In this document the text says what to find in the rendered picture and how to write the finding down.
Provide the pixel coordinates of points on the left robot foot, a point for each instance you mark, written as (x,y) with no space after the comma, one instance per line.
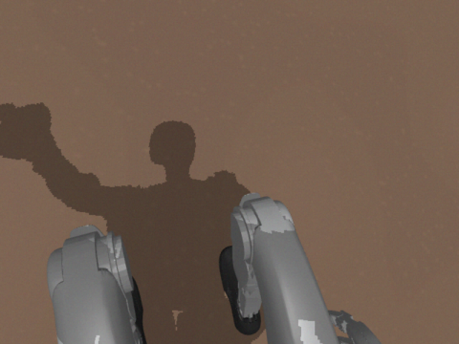
(139,312)

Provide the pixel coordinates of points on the right robot foot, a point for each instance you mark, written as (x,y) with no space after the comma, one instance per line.
(246,326)

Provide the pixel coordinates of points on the right robot hand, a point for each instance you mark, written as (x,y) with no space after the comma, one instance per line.
(357,332)

